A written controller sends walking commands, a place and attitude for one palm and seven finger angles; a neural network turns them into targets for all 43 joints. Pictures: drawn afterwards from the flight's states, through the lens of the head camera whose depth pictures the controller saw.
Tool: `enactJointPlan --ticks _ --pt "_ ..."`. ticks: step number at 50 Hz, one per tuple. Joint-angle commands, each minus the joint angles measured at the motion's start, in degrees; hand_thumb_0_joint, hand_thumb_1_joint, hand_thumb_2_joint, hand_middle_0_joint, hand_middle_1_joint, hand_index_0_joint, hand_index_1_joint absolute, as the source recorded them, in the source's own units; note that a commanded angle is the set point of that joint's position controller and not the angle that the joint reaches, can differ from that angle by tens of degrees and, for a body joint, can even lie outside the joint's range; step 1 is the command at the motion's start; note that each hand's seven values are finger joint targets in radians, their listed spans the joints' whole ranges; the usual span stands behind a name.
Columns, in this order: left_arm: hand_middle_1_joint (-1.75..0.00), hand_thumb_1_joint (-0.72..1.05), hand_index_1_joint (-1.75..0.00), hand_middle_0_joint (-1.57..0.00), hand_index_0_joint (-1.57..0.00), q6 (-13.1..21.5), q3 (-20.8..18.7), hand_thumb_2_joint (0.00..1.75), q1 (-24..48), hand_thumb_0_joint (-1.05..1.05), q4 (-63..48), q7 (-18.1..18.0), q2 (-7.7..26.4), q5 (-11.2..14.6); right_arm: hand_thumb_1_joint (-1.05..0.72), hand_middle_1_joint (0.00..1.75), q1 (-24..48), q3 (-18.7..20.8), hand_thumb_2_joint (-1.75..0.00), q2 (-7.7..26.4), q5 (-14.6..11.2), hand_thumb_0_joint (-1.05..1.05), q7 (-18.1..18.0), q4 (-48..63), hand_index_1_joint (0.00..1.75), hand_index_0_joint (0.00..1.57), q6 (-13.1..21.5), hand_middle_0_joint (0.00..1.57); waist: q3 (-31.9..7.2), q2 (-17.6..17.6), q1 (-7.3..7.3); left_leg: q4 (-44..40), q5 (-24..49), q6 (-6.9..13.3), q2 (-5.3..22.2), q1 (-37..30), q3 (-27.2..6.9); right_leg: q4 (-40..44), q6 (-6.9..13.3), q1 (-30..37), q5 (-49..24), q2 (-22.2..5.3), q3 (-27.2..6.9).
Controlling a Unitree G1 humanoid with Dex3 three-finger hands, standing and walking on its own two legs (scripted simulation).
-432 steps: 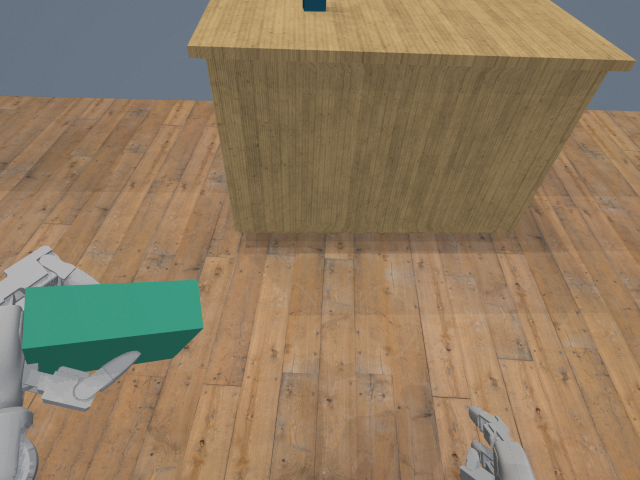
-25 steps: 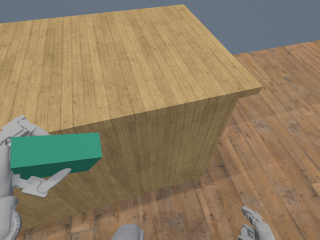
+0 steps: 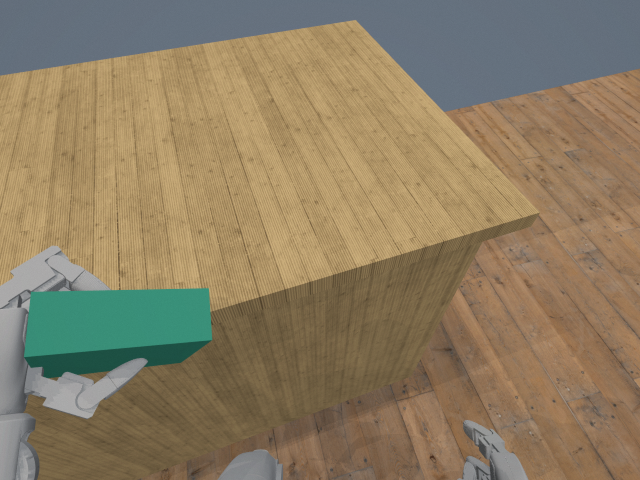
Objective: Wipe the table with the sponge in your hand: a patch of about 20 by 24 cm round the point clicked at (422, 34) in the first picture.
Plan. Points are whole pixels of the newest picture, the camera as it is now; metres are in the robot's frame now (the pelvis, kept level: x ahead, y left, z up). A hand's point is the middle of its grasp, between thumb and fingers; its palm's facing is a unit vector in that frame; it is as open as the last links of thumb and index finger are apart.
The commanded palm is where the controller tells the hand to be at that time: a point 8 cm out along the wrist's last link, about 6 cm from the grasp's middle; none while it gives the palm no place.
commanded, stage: come to a stop and stand still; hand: left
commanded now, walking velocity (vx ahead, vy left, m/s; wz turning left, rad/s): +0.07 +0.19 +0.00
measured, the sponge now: (147, 332) +0.23 +0.18 +0.13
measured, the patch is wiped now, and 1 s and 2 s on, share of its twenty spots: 0.00 0.00 0.00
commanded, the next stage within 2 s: look again from close up in 1.86 s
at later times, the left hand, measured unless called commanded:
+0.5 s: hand (61, 305) +0.24 +0.26 +0.16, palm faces +0.38 -0.86 -0.35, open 9.7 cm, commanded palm +0.19 +0.30 +0.18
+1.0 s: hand out of the picture +0.22 +0.34 +0.17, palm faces +0.41 -0.83 -0.37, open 9.7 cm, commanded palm +0.16 +0.35 +0.18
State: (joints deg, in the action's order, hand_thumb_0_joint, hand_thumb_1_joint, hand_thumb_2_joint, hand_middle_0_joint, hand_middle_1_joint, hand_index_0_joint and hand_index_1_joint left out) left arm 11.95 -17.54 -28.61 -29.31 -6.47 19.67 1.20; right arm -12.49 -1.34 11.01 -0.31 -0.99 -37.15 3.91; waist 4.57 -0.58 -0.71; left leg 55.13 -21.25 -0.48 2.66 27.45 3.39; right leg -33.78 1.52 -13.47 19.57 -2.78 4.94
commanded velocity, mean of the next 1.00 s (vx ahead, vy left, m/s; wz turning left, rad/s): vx -0.02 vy -0.01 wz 0.00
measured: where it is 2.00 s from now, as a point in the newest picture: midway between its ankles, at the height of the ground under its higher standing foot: outside the picture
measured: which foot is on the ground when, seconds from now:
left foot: up 0.00-0.08, down 0.10-1.00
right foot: down 0.00-0.12, up 0.14-0.26, down 0.28-1.00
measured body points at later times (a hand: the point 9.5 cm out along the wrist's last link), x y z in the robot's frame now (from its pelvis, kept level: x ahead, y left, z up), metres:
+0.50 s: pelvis +0.02 +0.02 +0.00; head +0.03 +0.02 +0.45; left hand +0.21 +0.30 +0.18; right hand +0.19 -0.20 -0.09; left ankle +0.04 +0.14 -0.73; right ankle +0.03 -0.06 -0.73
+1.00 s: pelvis -0.01 +0.08 +0.00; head +0.00 +0.10 +0.45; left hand +0.19 +0.38 +0.19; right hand +0.14 -0.15 -0.07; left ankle +0.04 +0.15 -0.73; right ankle +0.03 -0.06 -0.73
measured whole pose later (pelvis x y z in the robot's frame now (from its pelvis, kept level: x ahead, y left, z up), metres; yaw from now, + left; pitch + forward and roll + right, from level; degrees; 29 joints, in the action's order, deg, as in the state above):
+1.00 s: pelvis -0.01 +0.08 +0.00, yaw -2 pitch -3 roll -1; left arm 12.4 -22.0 -20.1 -22.3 -5.8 21.6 1.4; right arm -15.0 -1.4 10.6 -1.0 -1.6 -33.6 8.0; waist 3.5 -1.0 -2.7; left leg 29.1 -11.9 4.2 -1.4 14.4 4.0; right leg -26.4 -0.5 -13.0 10.3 -0.4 1.0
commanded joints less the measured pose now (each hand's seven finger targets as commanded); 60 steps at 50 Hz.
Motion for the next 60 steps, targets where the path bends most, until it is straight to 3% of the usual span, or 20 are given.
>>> enactJointPlan --ticks 1,3,4,6,8,11,14,18,20,25,26,27,28,30,33,37,40,44,52,60 --pt "-1.6 0.1 -1.6 -1.2 -1.2 5.7 -14.4 1.3 7.0 0.0 -16.7 -3.6 15.1 1.1 -0.9 0.3 6.1 2.8 -0.9 4.7 0.6 0.0 -1.3 10.2 0.3 0.2 4.3 0.2 -13.5 -5.1 -0.66 -21.0 10.6 0.6 -1.7 -10.7 4.0 5.8 5.1 7.3 -32.3 -11.9 -8.7" --pt "-1.6 0.1 -1.6 -1.2 -1.2 5.5 -14.8 1.3 4.3 0.0 -15.6 -3.7 15.0 1.7 -0.9 0.3 5.3 3.9 -0.9 5.7 0.2 0.0 -2.0 10.5 0.3 0.2 5.0 0.2 -14.6 0.1 0.1 -29.3 17.2 0.9 -2.1 -19.9 4.3 -0.6 2.3 4.7 -27.8 -9.6 -7.0" --pt "-1.6 0.1 -1.6 -1.2 -1.2 5.6 -15.0 1.3 3.9 0.0 -16.1 -3.5 15.4 1.8 -0.9 0.3 4.6 4.3 -0.9 6.5 0.0 0.0 -2.1 10.8 0.3 0.2 5.1 0.2 -16.6 3.9 0.16 -30.5 19.5 2.7 1.1 -24.1 0.5 -7.5 0.5 2.1 -23.5 -7.0 -5.1" --pt "-1.6 0.1 -1.6 -1.2 -1.2 5.9 -15.6 1.3 5.0 0.0 -16.0 -3.3 16.6 1.8 -0.9 0.3 3.9 5.3 -0.9 8.1 -0.6 0.0 -1.8 11.4 0.3 0.2 5.1 0.2 -17.8 13.9 -0.01 -31.8 30.8 10.6 13.9 -29.0 -16.6 -21.2 -2.2 -11.1 12.8 0.7 -1.8" --pt "-1.6 0.1 -1.6 -1.2 -1.2 4.6 -16.6 1.3 4.3 0.0 -12.5 -2.9 17.4 2.3 -0.9 0.3 4.3 4.6 -0.9 7.4 -0.1 0.0 -2.4 10.9 0.3 0.2 5.2 0.2 -13.5 14.0 0.12 -33.8 38.1 11.9 15.5 -26.3 -18.0 -22.4 -2.3 -14.1 14.5 0.2 -3.6" --pt "-1.6 0.1 -1.6 -1.2 -1.2 3.6 -15.9 1.3 4.2 0.0 -9.7 -3.3 15.1 2.1 -0.9 0.3 3.5 4.0 -0.9 7.0 -0.7 0.0 -1.9 9.8 0.3 0.2 5.4 0.2 -12.5 9.0 0.54 -30.7 38.4 7.9 12.7 -21.0 -10.1 -6.7 -2.1 -5.3 5.2 0.9 -2.5" --pt "-1.6 0.1 -1.6 -1.2 -1.2 2.4 -12.2 1.3 2.5 0.0 -9.1 -2.9 11.7 1.9 -0.9 0.3 5.0 2.7 -0.9 6.8 -0.9 0.0 -1.7 10.9 0.3 0.2 6.0 0.2 -11.1 9.2 0.24 -28.5 21.7 3.6 9.1 -11.7 -4.5 8.1 -2.0 6.0 -10.1 1.0 -3.1" --pt "-1.6 0.1 -1.6 -1.2 -1.2 -0.3 -7.3 1.3 3.6 0.0 -8.7 -2.5 9.1 2.5 -0.9 0.3 5.5 3.1 -0.9 6.0 -0.9 0.0 -1.4 11.1 0.3 0.2 5.5 0.2 -6.3 -10.7 0.47 -14.5 3.5 -1.1 -1.2 -8.6 -0.7 18.1 3.7 -1.5 -18.7 -10.8 -21.8" --pt "-1.6 0.1 -1.6 -1.2 -1.2 0.2 -6.9 1.3 7.8 0.0 -9.8 -2.8 9.7 1.6 -0.9 0.3 6.1 1.9 -0.9 5.6 -0.3 0.0 -1.7 10.7 0.3 0.2 5.1 0.2 -7.7 -7.2 -0.17 -12.5 0.3 -0.6 -0.6 -5.9 -2.8 15.8 5.9 1.3 -20.9 -12.3 -20.0" --pt "-1.6 0.1 -1.6 -1.2 -1.2 1.4 -8.3 1.3 12.4 0.0 -13.0 -3.7 11.8 1.5 -0.9 0.3 6.5 1.8 -0.9 6.2 0.2 0.0 -3.5 10.4 0.3 0.2 5.0 0.2 -11.1 2.4 -0.59 -29.6 18.5 1.1 1.4 -17.9 -5.1 9.1 1.1 2.1 -16.4 -4.7 -10.2" --pt "-1.6 0.1 -1.6 -1.2 -1.2 5.4 -38.8 1.3 62.1 0.0 -16.5 -3.2 51.0 -7.2 -0.9 0.3 -2.5 5.1 -0.9 7.2 2.4 0.0 -3.4 9.3 0.3 0.2 8.9 0.2 2.6 -7.1 -2.94 -24.2 20.0 1.4 0.1 -5.6 0.8 16.6 -2.8 -6.4 -26.8 -1.6 -15.4" --pt "-1.6 0.1 -1.6 -1.2 -1.2 3.6 -16.3 1.3 34.5 0.0 10.7 0.2 19.8 -1.9 -0.9 0.3 0.4 3.8 -0.9 3.8 0.8 0.0 -2.3 8.7 0.3 0.2 8.8 0.2 -8.8 -10.0 -1.85 -24.0 16.8 1.5 -4.4 -10.9 -3.5 12.9 2.1 -0.6 -30.8 -7.5 -20.0" --pt "-1.6 0.1 -1.6 -1.2 -1.2 2.4 -13.0 1.3 24.6 0.0 3.0 -1.0 14.8 2.0 -0.9 0.3 6.7 4.1 -0.9 6.3 -1.5 0.0 -1.7 11.1 0.3 0.2 7.9 0.2 -9.7 5.8 -1.17 -26.9 20.4 0.6 -1.5 -18.7 -2.2 9.5 3.6 1.7 -35.8 -6.8 -18.6" --pt "-1.6 0.1 -1.6 -1.2 -1.2 3.7 -9.8 1.3 24.4 0.0 -0.2 -0.5 13.5 1.3 -0.9 0.3 4.7 4.1 -0.9 7.1 -1.0 0.0 -1.1 11.0 0.3 0.2 7.8 0.2 -16.2 16.8 -0.92 -28.7 23.7 1.5 1.4 -20.7 -3.3 6.7 0.8 5.0 -25.0 -3.5 -12.4" --pt "-1.6 0.1 -1.6 -1.2 -1.2 4.2 -4.8 1.3 9.0 0.0 -7.3 0.2 6.7 1.9 -0.9 0.3 6.9 4.1 -0.9 7.0 -1.6 0.0 1.5 13.6 0.3 0.2 7.9 0.2 -16.0 12.5 -1.95 -30.8 18.9 2.9 3.6 -15.4 -5.7 6.4 -0.5 8.5 -14.7 -1.1 -8.1" --pt "-1.6 0.1 -1.6 -1.2 -1.2 3.5 -10.4 1.3 2.2 0.0 -10.2 -0.2 11.9 1.8 -0.9 0.3 7.1 4.0 -0.9 8.1 -1.1 0.0 1.1 15.6 0.3 0.2 7.4 0.2 -10.7 -4.3 -1.82 -34.0 -0.1 2.6 3.0 -8.3 -6.5 11.2 -0.4 5.7 -1.6 -0.3 -8.2" --pt "-1.6 0.1 -1.6 -1.2 -1.2 3.5 -13.8 1.3 4.7 0.0 -8.3 -0.7 13.5 2.0 -0.9 0.3 6.9 3.6 -0.9 8.0 -0.9 0.0 -0.7 16.0 0.3 0.2 6.7 0.2 -7.3 -2.9 -0.99 -37.3 -6.5 2.8 3.1 -8.7 -7.9 12.6 -0.6 1.1 4.8 0.5 -7.9" --pt "-1.6 0.1 -1.6 -1.2 -1.2 4.4 -13.5 1.3 14.5 0.0 -7.0 -1.1 13.7 1.0 -0.9 0.3 5.9 3.2 -0.9 8.2 -0.7 0.0 -2.1 14.4 0.3 0.2 7.1 0.2 -6.0 8.9 -0.78 -42.5 -13.3 4.2 5.6 -4.4 -9.5 6.9 -0.9 5.8 -0.1 1.8 -5.5" --pt "-1.6 0.1 -1.6 -1.2 -1.2 4.0 -3.6 1.3 17.3 0.0 -6.4 0.0 6.5 -1.0 -0.9 0.3 5.0 2.9 -0.9 7.9 -0.6 0.0 -0.7 13.1 0.3 0.2 9.2 0.2 -5.1 5.0 -0.89 -41.1 -11.0 3.1 4.1 -8.0 -9.2 11.3 -0.8 4.8 -2.0 1.7 -7.0" --pt "-1.6 0.1 -1.6 -1.2 -1.2 4.6 -8.2 1.3 15.4 0.0 -8.4 -1.0 10.3 -0.9 -0.9 0.3 5.6 2.6 -0.9 7.3 0.0 0.0 -0.7 13.3 0.3 0.2 8.7 0.2 -7.8 5.3 -1.23 -39.3 1.9 1.6 2.9 -11.3 -8.8 11.9 -0.5 7.6 -9.8 1.7 -6.1"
